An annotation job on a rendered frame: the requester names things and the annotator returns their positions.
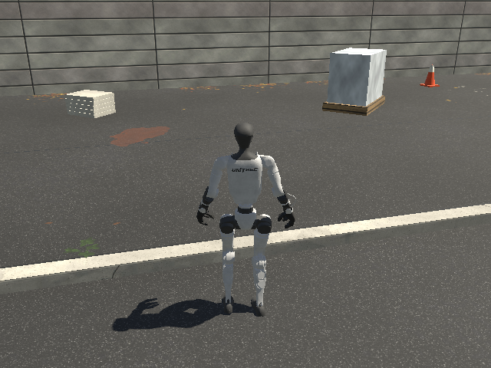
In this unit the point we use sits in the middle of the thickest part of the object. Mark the robot right upper arm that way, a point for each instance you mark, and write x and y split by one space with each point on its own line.
269 163

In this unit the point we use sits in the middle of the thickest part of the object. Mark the humanoid robot head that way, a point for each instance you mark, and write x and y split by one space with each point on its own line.
244 134

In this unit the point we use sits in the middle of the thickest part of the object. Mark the robot right hand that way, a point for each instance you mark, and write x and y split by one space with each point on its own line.
285 217

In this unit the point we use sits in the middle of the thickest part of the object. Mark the robot left upper arm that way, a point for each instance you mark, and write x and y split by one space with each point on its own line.
216 174

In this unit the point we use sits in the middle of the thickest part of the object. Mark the right robot shin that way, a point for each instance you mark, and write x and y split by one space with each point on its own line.
259 281

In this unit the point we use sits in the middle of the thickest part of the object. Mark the robot left hand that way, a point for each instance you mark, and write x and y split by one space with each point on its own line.
207 214

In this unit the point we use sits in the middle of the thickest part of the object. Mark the left robot forearm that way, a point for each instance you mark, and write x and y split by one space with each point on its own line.
205 203

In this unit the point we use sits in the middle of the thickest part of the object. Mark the right robot forearm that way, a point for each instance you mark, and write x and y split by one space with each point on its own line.
285 203

